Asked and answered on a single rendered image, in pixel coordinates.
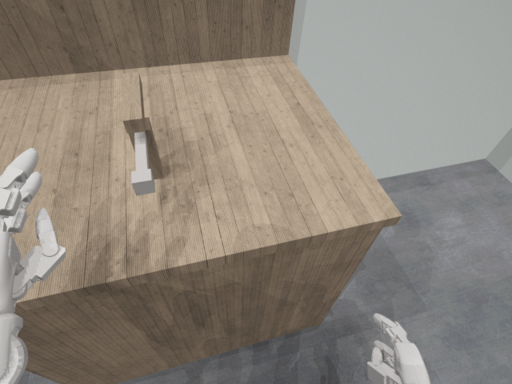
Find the robot left forearm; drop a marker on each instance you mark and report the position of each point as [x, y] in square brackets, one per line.
[13, 351]

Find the robot right hand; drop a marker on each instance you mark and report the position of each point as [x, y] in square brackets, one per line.
[403, 365]

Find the counter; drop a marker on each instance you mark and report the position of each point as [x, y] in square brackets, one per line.
[262, 209]

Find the tap lever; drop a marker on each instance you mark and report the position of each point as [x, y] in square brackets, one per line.
[142, 179]

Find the robot left hand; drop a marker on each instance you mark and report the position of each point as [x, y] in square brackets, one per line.
[18, 186]

